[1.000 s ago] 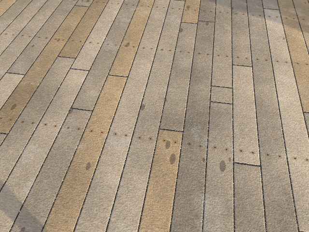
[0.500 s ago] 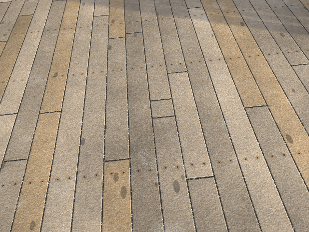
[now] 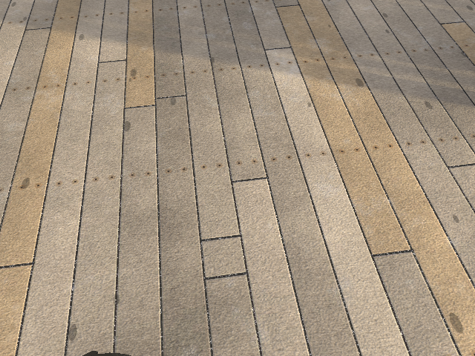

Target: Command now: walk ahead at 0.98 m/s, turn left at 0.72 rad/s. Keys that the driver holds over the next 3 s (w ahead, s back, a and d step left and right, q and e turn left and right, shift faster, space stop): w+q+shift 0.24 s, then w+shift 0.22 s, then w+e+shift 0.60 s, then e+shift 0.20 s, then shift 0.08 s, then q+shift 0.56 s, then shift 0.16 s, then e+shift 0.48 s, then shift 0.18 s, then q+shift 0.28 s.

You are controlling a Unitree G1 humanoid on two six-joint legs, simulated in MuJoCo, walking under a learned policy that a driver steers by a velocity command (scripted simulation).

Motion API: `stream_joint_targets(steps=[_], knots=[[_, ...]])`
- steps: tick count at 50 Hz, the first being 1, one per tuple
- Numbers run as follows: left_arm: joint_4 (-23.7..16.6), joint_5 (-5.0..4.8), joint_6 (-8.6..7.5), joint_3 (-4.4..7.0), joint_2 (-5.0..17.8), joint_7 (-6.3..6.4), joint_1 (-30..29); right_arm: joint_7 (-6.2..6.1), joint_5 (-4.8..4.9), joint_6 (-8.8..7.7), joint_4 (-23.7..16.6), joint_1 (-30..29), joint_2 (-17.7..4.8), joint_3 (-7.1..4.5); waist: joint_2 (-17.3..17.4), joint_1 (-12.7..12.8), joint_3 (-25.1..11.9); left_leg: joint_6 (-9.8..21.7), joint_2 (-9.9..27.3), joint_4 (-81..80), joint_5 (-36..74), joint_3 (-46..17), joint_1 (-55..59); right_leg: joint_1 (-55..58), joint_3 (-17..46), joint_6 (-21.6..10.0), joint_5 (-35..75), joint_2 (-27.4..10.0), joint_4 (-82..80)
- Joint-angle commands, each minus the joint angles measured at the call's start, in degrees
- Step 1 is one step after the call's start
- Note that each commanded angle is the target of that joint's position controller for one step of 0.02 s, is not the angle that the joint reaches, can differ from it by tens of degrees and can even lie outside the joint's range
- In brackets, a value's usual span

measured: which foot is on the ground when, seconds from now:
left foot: down 0.00-0.22, up 0.24-0.62, down 0.64-1.00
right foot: up 0.00-0.20, down 0.22-0.62, up 0.64-1.00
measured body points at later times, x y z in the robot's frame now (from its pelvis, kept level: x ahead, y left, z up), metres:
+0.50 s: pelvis +0.45 -0.01 +0.00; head +0.47 +0.01 +0.45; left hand +0.28 +0.25 -0.12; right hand +0.76 -0.16 -0.06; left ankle +0.52 +0.14 -0.67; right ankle +0.38 -0.17 -0.73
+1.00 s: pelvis +0.88 +0.15 -0.02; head +0.91 +0.15 +0.43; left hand +1.08 +0.41 -0.10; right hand +0.84 -0.13 -0.15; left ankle +0.67 +0.19 -0.73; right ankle +1.10 +0.08 -0.68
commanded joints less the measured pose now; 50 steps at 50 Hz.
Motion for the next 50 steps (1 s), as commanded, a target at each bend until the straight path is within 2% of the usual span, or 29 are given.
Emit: stream_joint_targets(steps=[1, 4, 7, 9, 10, 11, 12, 13, 14, 15, 16, 19, 23, 26, 28, 29, 30, 31, 32, 33, 34, 35, 36, 38, 40, 42, 45, 47, 50], knots=[[-6.7, -0.77, 0.29, -0.07, 4.5, -0.8, -5.8, -0.18, 0.35, -2.42, -6.8, -6.0, -6.8, -1.17, 0.6, 3.6, 7.5, 8.7, 13.8, -18.0, -2.1, -20.3, -16.9, 4.1, -3.2, 2.7, 9.0, -1.2, -14.4], [-8.0, -2.16, 0.17, -0.7, 3.3, -1.36, -11.1, 0.26, 1.27, -2.48, -6.7, -3.1, -8.7, -2.05, 2.5, 0.1, 5.5, 4.8, 12.3, -16.6, 10.5, -18.3, -15.7, 14.0, -5.1, 2.6, 21.8, 1.9, -26.5], [-9.1, -2.3, -0.08, -0.26, 5.0, -0.5, -13.1, -0.13, 1.27, -1.89, -6.1, 0.0, -9.4, -2.41, 3.6, -1.8, 3.0, 2.9, 13.6, -9.6, 23.9, -19.8, -2.6, 14.0, -4.6, 2.0, 19.2, 3.7, -34.0], [-7.6, -2.36, -0.51, 1.26, 8.3, 0.6, -7.1, -0.62, 0.8, -1.62, -6.0, 0.2, -11.4, -2.78, 3.7, 1.0, -2.8, 0.7, 13.7, 2.3, 38.2, -19.7, 3.1, 22.7, -4.6, 0.8, 10.4, 6.5, -37.5], [-5.6, -2.4, -0.95, 2.33, 10.4, 1.38, 1.5, -0.36, 0.75, -1.73, -6.3, -1.6, -13.1, -3.14, 3.2, 5.9, -8.1, -0.5, 11.9, 13.6, 39.5, -18.3, 0.9, 33.7, -4.1, -0.2, 8.2, 5.7, -38.0], [-3.6, -1.69, -1.24, 3.94, 14.3, 2.7, 13.3, 0.01, 0.77, -2.28, -7.4, -3.9, -11.3, -2.74, 2.5, 11.5, -14.8, -1.1, 9.9, 28.2, 29.4, -16.7, -8.1, 48.6, 1.7, -2.0, -0.7, -1.5, -35.6], [-2.3, 0.54, -1.02, 5.43, 18.5, 3.72, 22.9, -0.43, 1.75, -2.84, -9.7, -3.2, -1.6, -0.42, -9.1, 12.6, -22.9, -1.4, 5.8, 46.9, -9.4, -9.9, -23.1, 64.3, 21.9, -4.9, -17.3, -19.7, -37.2], [-1.1, -0.1, -0.51, 6.45, 20.8, 2.82, 20.1, -0.55, 3.03, -2.41, -12.6, 0.2, -2.6, 0.54, -22.3, 8.5, -28.9, -1.8, 6.1, 58.1, -14.5, -5.3, -33.0, 65.6, 47.8, -10.9, -26.5, -25.8, -47.2], [-2.1, -0.49, -0.15, 5.48, 13.2, 2.32, 14.2, -0.87, 1.21, -1.36, -10.7, -5.8, -5.9, 0.08, -10.5, 8.9, -17.7, -1.4, 10.8, 58.9, -7.2, -4.2, -37.2, 56.8, 39.1, -9.9, -30.6, -20.2, -49.0], [-1.4, -0.94, -0.23, 4.46, 8.8, 1.85, 11.8, -0.08, -0.08, -1.13, -11.1, -10.5, -5.7, 0.12, -4.3, 8.8, -10.3, -1.8, 12.2, 55.6, -3.0, -3.5, -36.6, 48.8, 28.2, -8.8, -19.9, -16.7, -48.6], [0.0, -0.5, -0.35, 4.1, 7.4, 1.53, 11.7, 0.66, -0.67, -0.87, -11.6, -12.9, -4.6, 0.32, -1.3, 7.8, -6.6, -2.2, 13.3, 53.3, -2.3, -3.5, -34.9, 42.9, 21.6, -8.1, -9.4, -14.3, -49.3], [5.4, -1.8, -1.88, 3.24, 4.5, 0.78, 15.5, 2.09, -1.92, 0.67, -14.0, -15.2, -0.9, 1.53, -4.3, 4.2, -2.2, -3.1, 14.3, 48.6, -4.7, -4.8, -34.1, 35.9, 12.0, -7.7, 5.3, -10.9, -51.0], [7.2, -2.96, -2.89, 3.73, 7.2, 0.43, 14.4, 3.39, -2.5, 0.95, -19.7, -24.8, -2.3, 2.61, -3.6, 2.0, 3.6, -4.1, 14.9, 34.9, 3.6, -3.5, -36.0, 30.2, 0.9, -7.5, 12.1, -9.8, -58.4], [8.9, -4.02, -2.54, 4.04, 10.1, 0.05, 16.2, 4.76, -1.98, 0.23, -21.5, -30.3, -2.3, 3.81, -2.5, 2.2, 6.1, -3.3, 13.7, 19.5, 12.5, 5.4, -17.8, 20.2, -3.3, -7.7, 17.9, -7.4, -66.4], [10.0, -4.03, -2.23, 4.53, 13.4, -0.2, 18.1, 3.96, -1.93, 0.11, -20.7, -29.7, -4.2, 3.42, -1.3, 1.2, 5.1, -2.5, 11.4, 16.5, 10.7, 6.7, -12.6, 25.8, -4.7, -7.9, 36.7, -8.1, -62.2], [10.5, -3.91, -2.11, 4.92, 15.9, -0.01, 18.8, 3.1, -2.11, -0.06, -19.9, -26.4, -5.6, 2.88, -2.7, -0.8, 1.7, -2.2, 9.7, 15.3, 7.3, 6.5, -7.4, 29.0, -5.1, -7.4, 49.9, -8.6, -55.2], [11.0, -3.78, -1.64, 5.22, 17.5, 0.39, 18.8, 2.05, -2.46, -0.23, -17.1, -17.2, -7.5, 1.93, -2.9, -5.5, -3.8, -1.9, 8.0, 13.9, 4.7, 6.2, 3.0, 29.3, -5.9, -6.8, 56.6, -8.0, -42.8], [10.9, -3.89, -1.24, 5.17, 17.7, 0.67, 18.4, 0.91, -3.07, -0.35, -13.7, -6.3, -10.0, 0.67, -2.4, -11.0, -9.2, -2.0, 9.7, 12.0, 3.4, 4.1, 16.9, 22.9, -6.2, -5.9, 49.7, -5.5, -26.9], [9.6, -3.15, -1.02, 3.8, 11.5, 0.49, 20.2, -0.54, -4.22, -0.59, -12.2, 1.1, -15.6, -0.84, 5.5, -11.1, -16.3, -2.4, 23.5, 10.9, -15.1, -10.8, 29.1, 11.4, -5.8, -5.8, 17.9, -0.3, -4.6], [7.3, -5.16, -0.77, 2.45, 3.9, 0.52, 26.8, -1.02, -4.96, -0.92, -13.7, 0.0, -19.3, -1.34, 17.3, -4.5, -23.8, -1.6, 37.8, -0.3, -30.5, -37.2, 33.8, -0.5, -0.4, -6.0, -14.2, 4.9, 13.8], [6.8, -5.39, -0.28, 3.69, 9.4, 0.75, 21.7, -0.98, -3.24, -0.52, -13.5, -3.3, -15.8, -1.22, 11.8, -4.9, -19.0, -1.5, 36.5, -8.0, -32.4, -41.9, 27.0, -5.7, 0.9, -6.6, -7.3, 3.7, 17.4], [6.3, -4.93, 0.12, 3.88, 9.7, 0.59, 17.5, -0.93, -2.59, -0.9, -13.2, -8.4, -10.9, -0.06, 7.5, -2.3, -8.5, -1.2, 33.7, -7.4, -25.4, -30.5, 18.3, -7.4, 0.1, -6.5, -1.2, 0.7, 14.5], [7.0, -4.39, 0.49, 3.51, 8.1, 0.08, 16.5, -0.58, -2.26, -1.41, -12.6, -11.0, -8.4, 0.35, 5.7, -0.3, -3.8, -1.1, 31.1, -8.2, -15.2, -22.8, 11.5, -5.6, -0.5, -5.9, 1.2, -1.2, 11.6], [8.6, -3.46, 2.41, 3.49, 5.9, -0.93, 18.7, -0.62, -1.53, -2.24, -11.5, -11.8, -5.6, 1.01, 7.4, 3.5, -1.3, -2.4, 28.0, -10.7, -5.1, -11.7, 4.1, -1.1, -0.7, -4.7, 1.8, -3.0, 9.1], [7.4, -3.24, 4.03, 3.5, 4.1, -1.52, 14.7, -0.29, -0.23, -3.49, -9.2, -10.4, -3.4, 1.38, 6.0, 4.5, 2.1, -3.4, 26.7, -13.2, 2.7, -4.6, 2.8, -3.9, -1.2, -4.4, 2.7, -4.2, 7.9], [5.0, -3.0, 4.55, 3.3, 3.1, -2.1, 8.8, -0.16, 0.13, -4.14, -7.6, -8.8, -2.0, 1.63, 4.9, 4.4, 4.8, -5.0, 24.9, -14.6, 13.7, 3.7, 3.1, -7.7, -3.0, -4.4, 7.6, -4.4, 5.9], [1.9, -3.47, 4.23, 2.5, 2.6, -3.11, 1.6, -0.49, -0.39, -4.63, -6.3, -8.8, -1.7, 1.82, 5.1, 4.9, 6.2, -6.1, 21.2, -15.6, 25.6, 13.6, 2.8, -6.5, -7.6, -5.4, 17.1, -2.2, -4.4], [0.1, -3.43, 3.97, 1.96, 2.9, -4.05, -2.7, -1.28, -0.27, -4.52, -5.4, -7.8, -3.8, 1.57, 2.9, 4.9, 7.4, -7.4, 20.9, -16.9, 32.8, 17.5, 3.9, -2.1, -11.7, -7.1, 20.7, -0.5, -15.3], [0.3, -3.47, 4.05, 2.15, 5.2, -4.17, -1.7, -2.75, -0.26, -3.87, -5.1, -6.1, -8.9, 0.74, 4.6, 7.0, 3.9, -9.0, 22.6, -9.0, 63.7, 19.7, 11.1, 8.0, -17.4, -9.7, 20.5, 5.9, -22.7]])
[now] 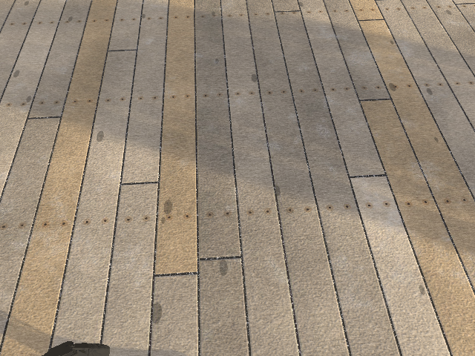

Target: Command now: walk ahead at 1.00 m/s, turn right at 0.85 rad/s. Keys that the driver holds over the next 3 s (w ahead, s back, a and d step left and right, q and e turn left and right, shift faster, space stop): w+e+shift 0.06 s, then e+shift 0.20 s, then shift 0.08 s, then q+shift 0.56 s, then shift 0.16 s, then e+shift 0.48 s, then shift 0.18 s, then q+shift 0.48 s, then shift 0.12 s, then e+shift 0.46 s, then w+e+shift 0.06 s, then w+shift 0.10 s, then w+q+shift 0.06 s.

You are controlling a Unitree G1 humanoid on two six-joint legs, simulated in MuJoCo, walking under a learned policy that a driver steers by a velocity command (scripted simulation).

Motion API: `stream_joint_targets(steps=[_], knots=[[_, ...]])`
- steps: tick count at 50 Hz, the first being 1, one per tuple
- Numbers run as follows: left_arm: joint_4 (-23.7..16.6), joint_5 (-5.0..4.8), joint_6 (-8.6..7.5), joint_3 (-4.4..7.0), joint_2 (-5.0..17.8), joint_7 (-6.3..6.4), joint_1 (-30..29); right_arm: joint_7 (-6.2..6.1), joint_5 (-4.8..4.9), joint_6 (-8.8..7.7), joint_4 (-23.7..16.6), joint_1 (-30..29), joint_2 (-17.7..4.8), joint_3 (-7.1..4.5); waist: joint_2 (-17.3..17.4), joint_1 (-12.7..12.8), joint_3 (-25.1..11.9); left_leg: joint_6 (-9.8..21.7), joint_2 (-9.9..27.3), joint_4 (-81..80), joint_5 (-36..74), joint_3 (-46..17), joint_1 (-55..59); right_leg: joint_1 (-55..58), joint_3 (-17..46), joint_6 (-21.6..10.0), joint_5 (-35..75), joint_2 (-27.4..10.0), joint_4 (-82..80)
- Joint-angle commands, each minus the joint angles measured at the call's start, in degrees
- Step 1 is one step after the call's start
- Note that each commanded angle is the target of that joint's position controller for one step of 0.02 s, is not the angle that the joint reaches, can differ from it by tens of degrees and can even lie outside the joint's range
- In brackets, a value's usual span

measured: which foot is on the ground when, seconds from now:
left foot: down 0.00-0.08, up 0.10-0.48, down 0.50-1.00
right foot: up 0.00-0.06, down 0.08-0.50, up 0.52-1.00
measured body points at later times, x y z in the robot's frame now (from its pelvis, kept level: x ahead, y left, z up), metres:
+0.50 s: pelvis +0.37 -0.01 +0.00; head +0.40 -0.02 +0.45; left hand +0.52 +0.25 -0.12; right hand +0.45 -0.29 -0.10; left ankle +0.55 +0.01 -0.71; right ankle +0.25 -0.02 -0.71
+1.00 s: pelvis +0.45 -0.02 +0.02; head +0.48 -0.01 +0.47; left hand +0.59 +0.25 -0.09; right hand +0.53 -0.33 -0.08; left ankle +0.56 +0.01 -0.72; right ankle +0.47 -0.16 -0.70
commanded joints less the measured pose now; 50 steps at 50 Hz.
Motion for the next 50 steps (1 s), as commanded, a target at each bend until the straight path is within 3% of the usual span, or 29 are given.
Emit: stream_joint_targets(steps=[1, 2, 3, 4, 5, 6, 7, 8, 9, 10, 11, 13, 15, 18, 21, 23, 24, 25, 26, 27, 28, 30, 31, 34, 40, 45, 50], knots=[[-1.0, -0.2, -0.04, 0.07, 2.9, -0.07, 6.8, -1.79, -0.24, -0.17, -5.6, -6.9, -11.1, -1.9, 6.4, 9.3, -0.7, 0.2, 14.7, 9.8, 84.5, 0.4, -10.1, 21.1, -4.8, -2.7, -1.8, 6.7, -4.0], [1.1, -0.2, 0.12, 0.98, 5.1, 0.43, 15.2, -2.25, -0.67, 0.88, -6.3, -9.0, -12.8, -2.44, 7.6, 13.8, -4.8, 0.5, 16.0, 20.6, 89.9, -0.4, -10.6, 29.5, -3.8, -3.9, -5.6, 8.2, -3.6], [4.5, -0.08, 0.24, 2.48, 7.9, 1.23, 26.9, -2.3, -1.24, 1.95, -7.5, -12.2, -13.8, -2.85, 7.4, 19.3, -9.9, 1.4, 16.9, 36.2, 88.1, -2.1, -14.8, 41.4, -0.7, -6.0, -10.0, 8.6, -4.4], [7.0, -0.27, 0.11, 4.07, 10.0, 2.78, 33.8, -1.31, -1.17, 2.59, -7.7, -13.5, -12.9, -2.99, 1.6, 20.9, -11.1, 1.6, 11.8, 58.5, 60.8, -2.0, -22.5, 51.0, 4.1, -7.9, -10.8, 7.9, -10.9], [7.1, -0.97, 0.46, 4.95, 13.4, 4.0, 27.8, -0.05, -1.97, 1.74, -10.0, -13.6, -3.8, -0.74, -13.8, 12.6, -4.2, -0.4, 0.4, 80.5, -2.7, -4.7, -44.0, 55.7, 17.0, -9.6, 9.4, 0.3, -8.3], [4.1, 0.83, 0.73, 6.22, 19.3, 3.95, 25.1, -0.11, -0.03, 0.83, -15.7, -7.3, -4.1, -0.02, -14.5, 7.3, -16.9, -2.0, -1.9, 92.0, -7.7, -16.7, -59.5, 69.7, 44.4, -22.1, 10.5, -10.4, -17.0], [1.6, 0.37, 0.73, 6.39, 16.9, 4.35, 22.6, -0.4, -0.64, -0.52, -16.1, -10.8, -6.4, 0.43, -2.6, 8.4, -16.3, -1.1, 1.0, 87.7, -3.4, -21.8, -62.8, 66.4, 52.0, -21.2, 2.5, -13.1, -26.4], [2.0, -0.08, 0.65, 5.48, 13.3, 4.83, 20.0, -0.43, -0.62, -0.98, -15.8, -12.6, -7.3, 0.42, 4.8, 5.3, -6.8, -1.0, 3.3, 80.4, 0.1, -21.8, -61.0, 54.9, 47.5, -18.1, 3.4, -11.6, -29.2], [2.3, -0.48, 0.31, 4.81, 11.2, 4.95, 17.6, -0.56, -1.35, -0.5, -15.8, -13.8, -6.8, 0.47, 8.0, 2.3, -1.9, -1.6, 5.2, 75.1, 0.5, -21.7, -57.4, 45.3, 42.3, -16.1, 10.3, -9.4, -29.2], [1.4, -0.86, -0.31, 4.39, 10.2, 5.06, 16.0, -0.68, -2.18, 0.96, -15.6, -13.5, -7.0, 0.49, 9.2, 0.8, -0.3, -2.6, 6.7, 71.2, 0.5, -21.4, -52.8, 38.3, 37.5, -14.7, 20.2, -7.7, -28.8], [1.4, -1.24, -0.75, 3.85, 9.1, 5.0, 15.3, -0.74, -2.67, 2.75, -15.6, -13.4, -6.9, 0.47, 9.9, -0.5, 0.2, -3.7, 7.9, 66.5, 0.4, -20.7, -48.4, 32.2, 32.8, -13.1, 26.1, -5.4, -29.1], [1.3, -0.92, -1.57, 4.13, 10.4, 4.58, 15.2, -0.63, -2.4, 4.32, -17.6, -16.1, -5.4, 0.9, 8.5, -0.7, -1.5, -4.7, 7.6, 55.5, 2.8, -18.4, -42.3, 26.0, 26.8, -10.5, 34.9, -0.1, -28.1], [1.6, -0.71, -1.46, 4.32, 10.2, 4.63, 16.1, -0.52, -1.34, 4.62, -18.3, -17.3, -3.8, 1.48, 5.5, 0.2, -5.2, -3.4, 5.7, 46.8, 11.9, -16.4, -40.8, 28.3, 21.7, -6.3, 42.0, 3.7, -24.3], [2.4, -1.41, -0.67, 3.45, 6.6, 4.93, 18.1, -0.32, -0.45, 4.5, -18.5, -20.7, -2.2, 2.28, 0.4, 4.0, -7.4, -1.0, 3.0, 32.9, 25.6, -13.9, -38.1, 32.3, 17.7, 0.5, 34.7, 7.0, -22.6], [3.9, -0.62, -0.64, 2.39, 4.2, 5.63, 21.7, 0.09, -0.46, 3.66, -17.4, -22.8, -2.0, 2.52, -1.6, 7.4, -5.4, 1.1, 2.5, 24.8, 32.0, -13.2, -38.1, 38.8, 18.3, 2.1, 27.5, 3.5, -23.3], [3.8, 0.64, -0.95, 2.45, 5.3, 6.1, 20.0, 0.1, -0.76, 2.67, -14.9, -17.3, -4.9, 1.53, -4.1, 4.9, -5.0, 3.9, 2.9, 22.3, 27.0, -15.5, -34.9, 41.9, 20.0, 2.4, 30.3, -0.9, -19.0], [3.8, 0.75, -1.06, 2.64, 6.1, 6.37, 18.0, 0.16, -0.83, 2.1, -12.5, -11.7, -6.3, 0.95, -3.6, 1.9, -5.3, 5.2, 1.8, 19.2, 26.3, -15.7, -31.1, 43.1, 18.5, 2.9, 33.7, -1.0, -14.2], [3.3, 0.5, -1.07, 2.87, 7.2, 6.52, 15.9, 0.31, -0.65, 1.32, -10.4, -5.7, -7.6, 0.35, -1.2, -1.7, -6.2, 6.5, 2.5, 14.7, 35.4, -17.4, -24.8, 41.9, 15.6, 3.6, 28.5, 1.5, -4.9], [1.5, 0.48, -1.08, 3.08, 6.8, 6.86, 18.8, 0.48, -0.26, 1.07, -10.6, -3.3, -12.0, -0.89, 8.7, -0.4, -10.5, 11.8, 12.0, 19.4, 67.7, -30.1, -15.8, 34.8, 11.1, 5.5, 0.6, 8.6, 13.5], [1.2, 0.51, -0.41, 2.19, 2.9, 6.63, 26.9, 0.81, 0.22, 2.39, -12.1, -7.0, -13.6, -1.71, 18.3, 5.2, -17.0, 22.5, 23.6, 15.7, 80.6, -50.4, -6.8, 20.9, 8.5, 8.4, -39.7, 15.9, 29.1], [2.3, 2.67, 0.2, 1.66, 5.1, 6.25, 25.5, 1.26, 1.8, 3.74, -13.7, -10.2, -11.2, -1.93, 9.1, 5.5, -16.3, 22.2, 21.9, 10.8, 62.6, -54.7, -10.1, 17.1, 13.3, 7.7, -37.1, 12.3, 31.7], [0.5, 2.49, 1.6, 1.75, 6.3, 5.93, 15.9, 1.31, 1.23, 5.65, -14.5, -13.7, -7.8, -1.57, 0.7, 4.6, -7.2, 17.6, 15.6, 7.3, 35.3, -45.7, -21.9, 15.1, 13.6, 8.3, -31.5, 8.2, 27.9], [-0.9, 2.14, 2.46, 1.51, 5.6, 5.82, 13.6, 1.19, 1.12, 6.15, -14.2, -13.2, -7.8, -1.77, 1.2, 4.6, -5.3, 15.3, 12.9, 5.4, 27.7, -43.8, -25.4, 15.6, 13.4, 8.6, -30.3, 6.9, 24.2], [-1.5, 1.67, 4.12, 0.59, 3.7, 5.86, 13.3, 1.27, 0.44, 7.16, -13.6, -12.4, -8.9, -2.85, 4.9, 4.7, -5.9, 10.6, 7.5, 3.0, 15.0, -41.9, -29.4, 19.2, 12.4, 9.1, -27.4, 7.2, 16.5], [-2.3, 0.53, 4.23, 0.66, 4.7, 6.76, 7.9, 0.9, 0.74, 8.96, -13.9, -10.6, -11.0, -5.0, 8.9, 1.0, -5.2, 5.2, 5.6, -1.0, -3.8, -48.1, -26.4, 16.6, 14.2, 9.8, -25.1, 7.4, 4.2], [-2.2, -0.05, 2.58, 0.6, 4.8, 7.22, 6.4, 0.74, 0.47, 9.69, -13.7, -10.8, -11.5, -6.11, 9.7, -0.3, -5.4, 4.6, 4.4, -0.6, -5.5, -51.9, -23.7, 17.9, 15.6, 8.5, -25.0, 8.8, -2.9], [0.0, -0.64, 1.28, 0.54, 5.1, 7.88, 12.6, 1.24, -0.27, 9.74, -14.0, -14.6, -9.9, -5.51, 11.4, 1.7, -6.0, 5.3, 3.8, -0.1, -2.3, -51.3, -29.3, 30.4, 13.7, 5.2, -25.9, 9.8, -14.9]])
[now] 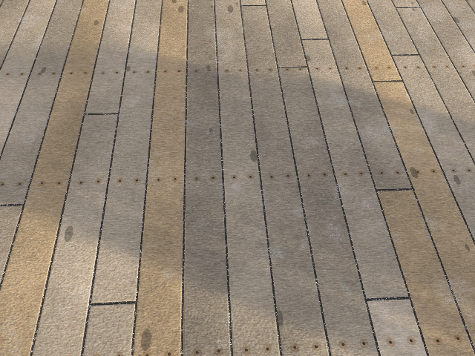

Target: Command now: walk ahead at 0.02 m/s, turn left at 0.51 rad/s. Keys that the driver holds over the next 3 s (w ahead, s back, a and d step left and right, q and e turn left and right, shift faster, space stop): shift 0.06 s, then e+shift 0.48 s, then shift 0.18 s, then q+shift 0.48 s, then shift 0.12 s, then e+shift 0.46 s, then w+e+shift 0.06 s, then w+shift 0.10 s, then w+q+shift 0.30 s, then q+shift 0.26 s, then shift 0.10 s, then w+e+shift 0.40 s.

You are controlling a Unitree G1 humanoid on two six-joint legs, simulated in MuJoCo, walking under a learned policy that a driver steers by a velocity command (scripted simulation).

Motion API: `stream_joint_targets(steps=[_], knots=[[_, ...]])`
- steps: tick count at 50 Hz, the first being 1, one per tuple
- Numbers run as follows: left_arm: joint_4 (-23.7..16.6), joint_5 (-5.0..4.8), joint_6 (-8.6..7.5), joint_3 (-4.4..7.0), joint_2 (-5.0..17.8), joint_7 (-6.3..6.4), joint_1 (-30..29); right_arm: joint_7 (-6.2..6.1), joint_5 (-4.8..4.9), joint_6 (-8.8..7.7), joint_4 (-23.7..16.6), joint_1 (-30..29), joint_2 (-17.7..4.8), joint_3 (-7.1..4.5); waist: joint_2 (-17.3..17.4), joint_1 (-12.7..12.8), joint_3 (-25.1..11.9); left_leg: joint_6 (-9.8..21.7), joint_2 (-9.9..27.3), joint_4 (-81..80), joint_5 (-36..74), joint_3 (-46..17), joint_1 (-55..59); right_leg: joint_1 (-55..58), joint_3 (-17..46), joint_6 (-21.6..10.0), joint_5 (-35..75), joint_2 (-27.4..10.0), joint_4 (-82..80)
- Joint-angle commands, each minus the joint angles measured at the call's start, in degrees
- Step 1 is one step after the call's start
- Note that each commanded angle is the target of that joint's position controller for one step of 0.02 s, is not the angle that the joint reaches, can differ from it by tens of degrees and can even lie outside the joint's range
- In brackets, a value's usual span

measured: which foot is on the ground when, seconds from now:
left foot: down 0.00-0.06, up 0.08-0.42, down 0.44-0.84, up 0.86-1.00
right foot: up 0.00-0.04, down 0.06-0.44, up 0.46-0.82, down 0.84-1.00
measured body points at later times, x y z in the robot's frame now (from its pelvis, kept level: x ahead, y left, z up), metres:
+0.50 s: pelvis +0.01 +0.00 +0.00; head +0.05 +0.00 +0.45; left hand +0.12 +0.28 -0.13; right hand +0.11 -0.31 -0.09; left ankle -0.01 +0.10 -0.74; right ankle +0.01 -0.11 -0.71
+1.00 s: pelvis +0.00 -0.03 +0.00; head +0.03 -0.06 +0.45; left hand +0.24 +0.16 -0.10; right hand -0.05 -0.30 -0.14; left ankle -0.02 +0.09 -0.67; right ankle -0.03 -0.13 -0.74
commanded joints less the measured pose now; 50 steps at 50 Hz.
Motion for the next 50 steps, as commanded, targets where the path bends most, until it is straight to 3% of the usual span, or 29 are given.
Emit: stream_joint_targets(steps=[1, 2, 3, 4, 5, 7, 9, 12, 15, 20, 21, 22, 23, 24, 25, 26, 27, 29, 34, 37, 39, 40, 41, 42, 43, 44, 45, 47, 50], knots=[[-1.4, -0.1, -1.38, 1.18, 4.9, 0.83, 7.2, 0.08, -0.19, -0.59, -3.2, -1.4, -6.8, -1.35, 9.2, 2.9, -5.8, -0.5, 13.1, -8.0, -29.0, -15.4, 0.8, 9.9, -2.1, -2.5, 1.6, 0.8, -10.9], [-0.9, 0.2, -1.61, 1.42, 5.6, 1.26, 9.2, -0.08, 0.2, -0.81, -3.2, -1.9, -6.4, -1.01, 8.0, 4.3, -5.6, -2.4, 10.9, -6.4, -31.7, -13.7, -1.9, 14.4, -1.3, -3.6, 4.1, -0.7, -17.8], [-2.0, 0.34, -1.68, 2.07, 8.6, 1.78, 7.2, -0.35, 0.92, -1.02, -2.8, 0.6, -4.7, -0.45, -0.4, 2.7, -6.2, -3.9, 7.4, 3.7, -35.3, -8.7, -3.4, 14.8, 7.9, -5.3, -2.1, -9.0, -24.1], [-4.3, 1.37, -1.55, 2.76, 13.0, 1.43, 2.1, -0.66, 1.54, -1.12, -3.4, 0.0, -4.0, -0.39, -13.1, 2.3, -5.1, -5.7, -1.6, 21.4, -32.8, 5.9, -7.0, 9.1, 25.8, -11.6, -8.3, -23.0, -30.4], [-4.0, 2.12, -1.5, 2.14, 9.7, 0.63, -1.3, -0.93, -1.15, -1.79, -2.5, -0.8, -7.9, -0.98, -6.3, 1.0, -1.6, -5.9, 1.5, 31.8, -28.7, 6.2, -6.8, 1.4, 25.3, -13.3, 0.5, -23.3, -27.8], [-2.9, 1.06, -2.24, -0.6, 1.5, -0.63, -3.6, -0.47, -0.81, -1.91, -0.3, 2.0, -3.3, 1.01, -4.0, -2.0, -4.0, -5.8, 4.3, 32.5, -23.4, 5.1, 3.2, -2.2, 15.5, -10.4, 14.4, -16.9, -23.9], [-1.8, 0.65, -2.04, 0.56, 5.5, -1.31, -1.7, -0.65, -1.27, -1.4, -0.6, -0.4, -3.6, 1.79, -10.2, -0.6, -2.1, -6.4, 6.4, 27.0, -25.2, 13.6, -0.2, 3.5, 12.9, -8.3, 22.9, -11.2, -20.2], [0.9, 0.2, -0.87, 3.32, 11.4, -1.98, 9.3, -1.98, 0.55, -1.32, -2.6, -6.8, -4.4, 2.32, -11.2, 4.4, -2.6, -6.6, 5.3, 22.2, -29.8, 15.2, -7.7, 16.8, 20.0, -8.9, 38.4, -12.5, -15.1], [1.6, -0.22, -0.64, 4.63, 11.7, -1.87, 10.7, -2.8, 1.79, -1.87, -3.7, -8.3, -4.5, 2.81, -11.6, 4.5, -5.3, -6.2, 5.2, 19.4, -29.5, 14.0, -8.3, 23.0, 24.1, -8.6, 42.6, -12.3, -13.8], [0.5, -0.56, 0.47, 6.06, 10.2, -2.49, 5.2, -3.75, 1.8, -2.97, -3.6, -4.5, -3.6, 3.39, -10.3, 1.2, -7.5, -4.6, 5.6, 6.2, -22.9, 13.5, 5.5, 14.9, 25.6, -5.8, 33.2, -8.9, -13.5], [-0.4, -0.91, 0.67, 6.04, 9.4, -2.57, 2.7, -4.2, 1.35, -3.3, -2.7, -1.5, -4.1, 3.19, -9.4, -0.5, -7.6, -4.0, 7.5, -1.7, -16.6, 13.1, 13.9, 8.3, 23.7, -3.1, 26.1, -6.4, -12.0], [-1.0, -1.14, 0.6, 5.44, 6.4, -2.53, 3.6, -4.78, 0.59, -3.51, -2.4, -0.9, -7.6, 2.32, -3.6, 0.6, -7.8, -1.7, 16.0, -6.7, -15.9, 6.5, 22.7, -1.8, 18.8, 0.6, 10.2, -2.1, -6.4], [-1.8, -0.89, 0.45, 4.45, 1.5, -2.29, 9.3, -4.97, 0.24, -2.94, -4.4, -4.5, -12.2, 1.82, 10.0, 4.1, -8.4, 3.5, 32.9, -6.5, -9.1, -8.0, 27.6, -12.6, 5.9, 2.7, -11.0, 5.3, 6.9], [-1.4, 0.78, 0.68, 5.58, 7.6, -1.75, 7.2, -4.55, -0.56, -2.44, -4.6, -6.3, -11.3, 1.85, 8.1, 2.6, -4.6, 9.3, 37.5, -5.3, -0.9, -7.0, 17.2, -14.9, -0.1, 2.8, -13.3, 0.8, 16.5], [-1.1, 1.21, 1.06, 6.2, 9.3, -1.96, 5.8, -4.17, -0.61, -2.67, -5.0, -7.2, -6.7, 2.97, 4.8, 3.7, -2.3, 9.6, 34.3, -4.3, 5.1, -2.2, 13.8, -12.4, -0.2, 2.6, -10.2, -1.9, 22.3], [-0.1, 1.41, 1.68, 6.31, 8.7, -2.51, 6.7, -3.87, -0.53, -2.86, -5.1, -9.3, -3.8, 3.82, 3.4, 5.1, -0.4, 7.5, 29.3, -2.8, 8.9, 5.0, 11.7, -11.9, -0.8, 2.6, -6.5, -2.3, 26.4], [0.4, 1.23, 2.4, 6.17, 8.0, -3.25, 8.1, -3.88, -0.72, -2.88, -5.6, -10.0, -3.3, 4.12, 5.1, 5.9, -0.8, 5.6, 25.8, -1.3, 13.1, 10.2, 12.4, -12.1, -1.8, 3.0, -3.9, -2.2, 29.7], [0.0, 0.53, 2.85, 5.24, 6.4, -4.42, 7.4, -3.82, -0.85, -3.09, -4.4, -6.0, -4.1, 4.01, 6.7, 4.4, -1.9, 5.5, 23.8, 1.1, 23.4, 14.0, 14.5, -12.6, -3.9, 3.9, -2.5, -2.3, 29.9], [-2.9, 0.23, 2.95, 3.33, 4.0, -4.9, 0.3, -2.85, -0.65, -3.39, -1.0, 1.3, -6.6, 2.87, 7.8, 0.7, -1.5, 7.8, 25.9, 2.9, 25.0, 13.3, 20.2, -12.9, -4.7, 3.8, -2.8, -2.3, 17.8], [-3.3, -0.13, 2.87, 2.15, 2.5, -4.4, -1.4, -1.87, -0.58, -3.71, 0.0, 1.4, -7.0, 2.82, 8.8, 0.5, -2.4, 7.7, 25.4, 4.4, 26.0, 14.3, 16.1, -3.2, -7.0, 2.2, -3.8, -2.0, 7.2], [-2.2, -0.19, 2.88, 1.29, 1.0, -3.27, -0.7, -1.19, -0.34, -3.91, 1.7, 1.7, -5.3, 3.7, 9.8, 1.2, -2.9, 6.7, 24.0, 5.5, 26.1, 12.5, 13.6, 4.6, -8.3, 0.9, -0.9, -1.8, -2.8], [-1.0, 0.11, 2.66, 0.9, 0.2, -2.5, 1.3, -0.9, 0.21, -4.04, 2.3, 0.8, -4.4, 4.26, 8.6, 3.3, -2.5, 5.0, 22.9, 6.7, 24.4, 11.9, 10.8, 10.9, -8.3, 0.2, 7.2, -2.4, -12.8], [-0.3, 0.95, 1.98, 1.26, 2.5, -1.54, 3.6, -0.74, 0.76, -4.33, 2.7, 1.3, -5.6, 3.91, 6.4, 4.7, -3.0, 2.3, 22.2, 8.4, 20.8, 11.4, 6.2, 19.6, -5.9, -0.6, 18.7, -5.0, -20.8], [0.1, 2.21, 1.2, 2.22, 7.7, -0.49, 7.2, -0.52, 1.09, -4.83, 1.2, 2.9, -4.2, 4.28, -0.9, 4.9, -8.7, -0.4, 20.3, 13.4, 3.4, 12.4, 0.1, 31.2, 3.5, -2.4, 32.1, -16.7, -18.9], [0.1, 0.56, 1.45, 3.51, 13.2, 0.12, 5.0, -0.66, 1.74, -4.49, 0.3, 5.6, -0.8, 5.07, -14.4, 3.1, -9.9, -1.9, 13.1, 19.9, -28.1, 18.4, -5.4, 30.8, 10.0, -10.8, 54.4, -27.5, -14.2], [-0.3, -0.34, 1.41, 3.32, 10.0, -0.12, 5.3, -1.27, 1.25, -3.24, 1.1, 2.5, -5.5, 3.65, -10.8, 6.4, -10.8, -2.5, 12.0, 33.0, -39.5, 18.8, -4.8, 26.4, 8.5, -15.2, 52.2, -28.7, -13.9], [-1.0, -0.19, 1.23, 2.72, 8.1, -0.29, 3.1, -1.28, 1.22, -2.45, 1.4, 2.1, -6.4, 2.69, -8.4, 5.3, -7.6, -2.8, 11.8, 41.1, -38.9, 17.9, -7.5, 22.9, 5.0, -15.1, 47.8, -26.8, -15.5], [-2.4, 0.09, 1.49, 1.53, 4.5, 0.4, -3.0, -0.69, 0.58, -1.05, 2.5, 3.8, -5.3, 1.94, -8.0, 2.1, -2.4, -4.0, 13.4, 44.7, -33.0, 17.9, -7.3, 14.8, -2.4, -10.9, 36.2, -22.3, -18.6], [-3.3, 0.85, 1.36, 1.29, 3.5, 0.87, -4.7, 0.47, 0.07, 0.21, 2.3, 4.7, -3.4, 1.72, -9.3, 1.7, -1.0, -6.0, 13.3, 44.5, -28.1, 20.4, -7.0, 11.5, -7.5, -9.9, 26.6, -20.3, -20.3]])
Next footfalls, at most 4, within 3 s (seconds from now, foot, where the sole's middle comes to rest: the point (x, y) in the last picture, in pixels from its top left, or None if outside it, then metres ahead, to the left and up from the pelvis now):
0.06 right None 0.06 -0.11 -0.78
0.44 left None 0.03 0.08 -0.78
0.84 right None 0.01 -0.14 -0.78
1.24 left None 0.04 0.08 -0.78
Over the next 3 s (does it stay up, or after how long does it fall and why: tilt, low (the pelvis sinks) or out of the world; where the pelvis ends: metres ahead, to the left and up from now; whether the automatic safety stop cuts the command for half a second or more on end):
stays up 0.70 -0.16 -0.03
